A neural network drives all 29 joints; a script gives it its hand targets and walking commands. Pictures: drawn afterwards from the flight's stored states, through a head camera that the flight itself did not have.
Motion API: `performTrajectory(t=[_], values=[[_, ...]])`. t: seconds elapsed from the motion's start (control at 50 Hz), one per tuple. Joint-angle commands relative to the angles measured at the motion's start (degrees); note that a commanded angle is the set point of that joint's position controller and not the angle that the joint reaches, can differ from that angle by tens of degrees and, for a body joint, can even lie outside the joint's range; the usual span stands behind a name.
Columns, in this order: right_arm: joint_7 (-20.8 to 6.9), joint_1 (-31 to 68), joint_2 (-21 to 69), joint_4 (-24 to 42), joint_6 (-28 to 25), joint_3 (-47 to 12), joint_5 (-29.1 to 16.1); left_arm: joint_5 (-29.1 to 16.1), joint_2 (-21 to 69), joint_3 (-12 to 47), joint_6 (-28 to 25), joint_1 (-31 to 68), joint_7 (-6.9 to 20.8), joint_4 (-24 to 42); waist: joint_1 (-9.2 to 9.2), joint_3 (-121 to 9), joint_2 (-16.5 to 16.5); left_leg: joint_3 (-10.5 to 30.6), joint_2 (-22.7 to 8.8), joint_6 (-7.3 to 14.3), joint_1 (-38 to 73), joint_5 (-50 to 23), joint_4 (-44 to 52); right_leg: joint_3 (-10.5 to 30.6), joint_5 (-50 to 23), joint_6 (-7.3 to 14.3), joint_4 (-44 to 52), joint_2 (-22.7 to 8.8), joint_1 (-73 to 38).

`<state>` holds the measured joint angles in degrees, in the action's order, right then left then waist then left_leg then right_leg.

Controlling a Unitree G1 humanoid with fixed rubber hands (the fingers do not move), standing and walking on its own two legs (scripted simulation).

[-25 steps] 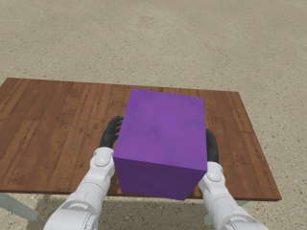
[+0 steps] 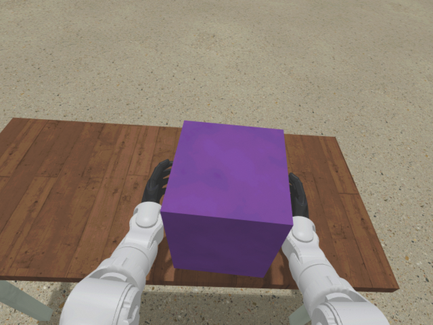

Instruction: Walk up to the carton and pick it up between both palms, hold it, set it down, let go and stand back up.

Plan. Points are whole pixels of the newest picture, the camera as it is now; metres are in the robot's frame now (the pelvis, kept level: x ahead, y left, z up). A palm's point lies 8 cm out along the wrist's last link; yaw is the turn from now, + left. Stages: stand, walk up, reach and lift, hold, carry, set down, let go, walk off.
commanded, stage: reach and lift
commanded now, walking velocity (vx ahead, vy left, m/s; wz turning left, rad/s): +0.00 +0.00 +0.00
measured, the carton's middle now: (225, 202) +0.37 -0.03 +0.01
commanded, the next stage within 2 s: none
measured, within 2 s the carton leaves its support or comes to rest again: leaves its support in 0.26 s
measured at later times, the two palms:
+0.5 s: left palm (150, 195) +0.37 +0.12 +0.05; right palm (298, 212) +0.33 -0.16 +0.04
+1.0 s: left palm (140, 181) +0.36 +0.13 +0.10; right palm (300, 200) +0.33 -0.15 +0.08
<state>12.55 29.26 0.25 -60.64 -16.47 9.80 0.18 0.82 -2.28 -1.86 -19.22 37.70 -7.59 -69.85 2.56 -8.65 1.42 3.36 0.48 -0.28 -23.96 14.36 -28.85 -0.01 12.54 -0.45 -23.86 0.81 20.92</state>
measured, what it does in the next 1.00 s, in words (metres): stands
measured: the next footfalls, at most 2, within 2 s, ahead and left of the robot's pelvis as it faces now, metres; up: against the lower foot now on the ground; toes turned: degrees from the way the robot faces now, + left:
none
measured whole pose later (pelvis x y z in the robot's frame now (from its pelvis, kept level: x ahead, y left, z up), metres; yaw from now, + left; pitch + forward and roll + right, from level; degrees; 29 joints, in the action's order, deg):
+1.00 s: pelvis -0.02 +0.01 +0.00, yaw +0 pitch +7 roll -2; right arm 12.1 27.4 -1.3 -42.8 0.9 5.2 -3.2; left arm 0.8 -1.7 -1.1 7.2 30.6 -9.2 -36.4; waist 2.7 -10.3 0.4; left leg 3.4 0.4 -0.3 -22.1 13.1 -28.8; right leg 0.0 9.3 -1.2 -20.0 0.9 17.3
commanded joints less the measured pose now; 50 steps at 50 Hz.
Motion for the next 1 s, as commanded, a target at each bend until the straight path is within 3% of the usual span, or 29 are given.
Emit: performTrajectory(t=[0.0, 0.04, 0.08, 0.1, 0.14, 0.16, 0.18, 0.24, 0.26, 0.3, 0.34, 0.36, 0.4, 0.44, 0.48, 0.5, 0.54, 0.56, 0.6, 0.62, 0.7, 0.72, 0.74, 0.78, 0.84, 0.88, 0.9, 0.92, 0.98], values=[[-8.41, 30.82, 47.87, 19.82, -1.49, -24.42, 3.94, 6.71, 50.69, 17.34, -3.98, 25.72, 9.81, 14.38, 5.27, -28.05, -5.59, -0.22, 0.52, -4.75, 13.31, -31.89, -0.96, 0.64, -35.3, 0.43, 1.49, 1.17, -17.37], [-8.5, 32.98, 49.53, 20.97, -1.37, -26.44, 2.61, 5.5, 51.41, 19.61, -4.04, 30.06, 9.55, 20.82, 6.44, -29.16, -6.56, 0.71, -0.13, -5.76, 15.13, -35.87, -1.12, 0.16, -36.55, 0.67, 1.18, 1.37, -18.13], [-7.93, 30.41, 50.55, 22.07, -1.22, -27.08, 2.09, 4.7, 53.17, 20.38, -3.65, 28.54, 9.1, 22.31, 4.89, -29.95, -5.9, -0.01, 0.34, -5.47, 15.17, -35.72, -1.37, 0.22, -34.49, 0.55, 2.42, 2.06, -16.71], [-7.93, 33.98, 48.96, 20.97, -1.37, -26.39, 1.36, 3.27, 53.29, 23.32, -3.65, 30.89, 9.13, 23.6, 6.92, -31.65, -8.16, 1.09, -0.13, -6.03, 17.18, -36.94, -1.31, -0.66, -33.08, 0.95, 3.35, 1.96, -14.79], [-8.42, 36.34, 51.28, 26.55, -1.96, -29.55, -0.23, 1.16, 55.73, 28.23, -3.19, 32.3, 8.47, 28.21, 6.39, -38.5, -11.42, 1.78, -0.21, -7.55, 19.22, -40.14, -3.14, -0.87, -33.26, 0.97, 1.68, 2.38, -12.99], [-8.11, 35.92, 52.0, 29.18, -2.34, -31.34, -1.05, 0.09, 56.05, 29.63, -2.86, 31.86, 7.82, 30.89, 5.25, -39.06, -9.36, 1.62, -0.37, -7.09, 19.49, -43.37, -3.51, -0.9, -34.42, 1.15, 2.21, 2.65, -13.18], [-8.0, 39.35, 50.32, 31.6, -2.38, -30.56, -0.95, 0.32, 55.58, 30.23, -2.16, 32.72, 7.26, 30.37, 6.4, -39.29, -10.44, 2.42, -0.02, -7.15, 19.3, -40.68, -3.45, -1.04, -32.57, 1.16, 2.72, 2.96, -11.57], [-8.19, 36.31, 49.95, 31.06, 0.05, -32.2, -0.94, 2.28, 53.83, 28.04, -0.09, 28.25, 7.28, 27.88, 4.29, -34.91, -8.62, 1.9, 0.25, -6.03, 17.61, -36.25, -2.38, -0.68, -29.67, 0.76, 3.18, 2.23, -12.13], [-8.05, 38.35, 49.07, 31.62, 0.47, -31.78, -2.24, -0.03, 56.41, 31.6, 0.82, 30.55, 7.59, 29.65, 6.59, -35.19, -9.1, 2.7, -0.23, -6.65, 21.39, -36.7, -2.02, -2.16, -26.96, 0.75, 3.89, 3.16, -8.65], [-8.19, 38.98, 49.0, 33.29, 1.72, -32.94, -3.07, -0.71, 57.16, 32.16, 1.82, 32.39, 7.01, 31.35, 5.35, -34.09, -8.86, 2.3, 0.22, -5.99, 19.82, -33.97, -2.01, -1.14, -24.77, 0.57, 4.97, 2.61, -8.45], [-7.8, 37.71, 50.85, 30.51, 3.65, -33.61, -3.2, -0.15, 55.95, 29.04, 2.86, 31.67, 7.53, 28.52, 3.65, -27.49, -5.28, 2.01, 0.07, -4.68, 17.49, -30.7, -1.05, -0.57, -22.95, 0.56, 5.34, 2.01, -9.22], [-8.27, 39.15, 49.95, 33.71, 3.27, -32.57, -2.26, -0.67, 57.98, 30.3, 3.29, 31.78, 7.22, 30.31, 4.34, -29.44, -6.3, 2.93, -0.28, -5.29, 19.37, -29.18, -1.4, -1.65, -20.33, 0.56, 4.6, 2.67, -9.01], [-7.72, 40.14, 51.02, 38.38, 4.14, -34.46, -5.56, -0.29, 56.94, 29.46, 4.8, 30.43, 6.53, 35.9, 3.73, -35.47, -4.19, 2.78, -0.05, -4.85, 20.67, -33.69, -1.67, -0.64, -27.34, 0.13, 4.65, 2.73, -12.58], [-7.55, 36.98, 49.39, 34.29, 5.69, -33.48, -4.94, 0.73, 56.27, 30.23, 6.58, 30.0, 7.0, 33.93, 5.15, -30.75, -7.16, 2.67, -0.04, -5.24, 21.26, -31.94, -1.42, -1.23, -23.89, 0.44, 5.17, 2.51, -10.9], [-7.41, 39.88, 48.51, 37.7, 6.19, -33.22, -4.98, 0.05, 56.83, 29.98, 7.96, 30.73, 7.25, 36.4, 5.21, -29.44, -3.86, 2.39, -0.39, -5.09, 22.36, -31.71, 0.16, -1.64, -24.31, 0.09, 5.63, 3.07, -11.61], [-7.54, 40.26, 47.05, 38.18, 6.02, -33.57, -6.38, 0.51, 57.77, 31.18, 9.6, 28.65, 6.87, 38.17, 4.84, -30.11, -6.76, 3.18, -0.07, -5.33, 24.39, -33.66, -0.35, -1.87, -25.57, 0.27, 5.77, 3.35, -12.14], [-7.17, 40.03, 48.67, 37.58, 7.15, -34.51, -5.94, 1.4, 57.17, 29.73, 10.68, 28.86, 7.09, 38.57, 3.95, -27.63, -4.38, 2.95, 0.08, -4.41, 23.53, -32.12, 0.34, -1.29, -23.13, 0.44, 6.42, 2.82, -13.98], [-7.01, 42.69, 48.73, 42.47, 7.34, -35.04, -7.14, 0.03, 56.86, 29.81, 11.23, 30.42, 7.07, 40.17, 2.49, -30.35, -3.58, 2.32, 0.18, -4.56, 23.04, -32.38, 0.28, -1.1, -23.68, -0.12, 6.07, 3.12, -13.98], [-7.13, 44.3, 45.4, 39.12, 7.43, -32.43, -6.2, 2.49, 55.49, 27.91, 12.72, 29.68, 7.7, 36.58, 3.69, -26.03, -4.05, 2.76, -0.11, -4.18, 22.81, -27.14, 0.93, -1.44, -18.72, 0.45, 6.91, 2.9, -12.26], [-7.22, 44.0, 45.17, 41.28, 7.85, -33.07, -6.83, 0.87, 57.16, 29.76, 13.37, 29.51, 7.47, 40.08, 4.52, -29.45, -3.83, 3.22, -0.23, -4.72, 24.79, -29.27, 1.14, -2.3, -20.52, 0.41, 6.42, 3.36, -13.32], [-8.34, 48.13, 44.96, 45.26, 8.88, -35.26, -9.15, 1.4, 56.5, 30.4, 15.53, 28.54, 6.53, 42.77, 0.77, -34.41, -5.86, 2.69, -0.56, -4.94, 26.36, -31.21, 0.92, -2.86, -20.53, 0.38, 5.75, 4.06, -14.28], [-7.76, 48.67, 43.77, 46.38, 9.33, -34.89, -8.35, 0.54, 56.19, 31.46, 16.37, 30.15, 6.51, 44.01, 2.56, -33.89, -5.89, 3.2, -0.82, -4.99, 27.11, -32.62, 0.92, -3.52, -20.46, 0.62, 6.53, 4.11, -12.37], [-8.03, 47.7, 44.22, 46.9, 9.54, -35.45, -9.63, 0.49, 56.71, 31.04, 16.97, 27.4, 5.94, 44.61, 1.54, -34.83, -5.16, 3.48, -0.89, -5.24, 28.3, -35.19, 0.71, -2.9, -22.11, 0.76, 6.37, 4.63, -12.93], [-7.73, 47.05, 45.16, 47.14, 10.78, -36.41, -10.19, 0.52, 57.1, 32.95, 18.67, 29.3, 6.14, 48.83, 2.59, -33.59, -5.44, 2.88, -0.62, -5.38, 29.25, -35.32, 0.15, -2.7, -23.52, -0.08, 6.48, 4.07, -14.4], [-8.78, 47.53, 40.7, 44.81, 11.48, -34.59, -11.02, 1.92, 57.59, 32.36, 21.29, 28.53, 5.11, 50.54, 1.15, -29.35, -8.64, 2.53, -1.13, -6.69, 30.25, -33.63, 1.52, -3.73, -17.44, 1.01, 7.39, 4.59, -11.58], [-8.82, 48.18, 41.66, 47.96, 12.46, -35.38, -10.5, 1.32, 56.9, 32.27, 23.39, 26.81, 5.95, 51.07, 0.04, -29.25, -5.78, 2.72, -0.65, -5.29, 28.54, -32.85, 2.17, -3.24, -18.18, 0.81, 7.44, 4.8, -13.85], [-8.64, 48.3, 39.4, 46.84, 13.11, -34.05, -10.4, 2.2, 55.62, 30.88, 24.16, 25.63, 6.46, 47.9, 0.97, -27.77, -4.25, 2.93, -0.92, -5.05, 29.08, -30.85, 2.61, -3.75, -16.07, 0.64, 8.51, 4.55, -13.13], [-8.69, 47.95, 39.69, 46.13, 14.24, -33.52, -10.61, 2.36, 55.34, 30.46, 25.23, 27.69, 6.48, 48.22, 0.86, -24.3, -5.6, 2.29, -0.25, -5.06, 27.19, -26.87, 3.26, -3.21, -14.46, 0.68, 8.07, 4.07, -14.27], [-8.41, 58.32, 39.26, 49.45, 15.37, -32.74, -10.22, 2.93, 52.33, 27.29, 27.96, 31.68, 7.31, 46.02, -1.53, -23.51, -2.72, 1.42, -0.53, -2.65, 23.36, -19.5, 4.76, -2.36, -12.35, 0.26, 7.2, 3.43, -14.88]])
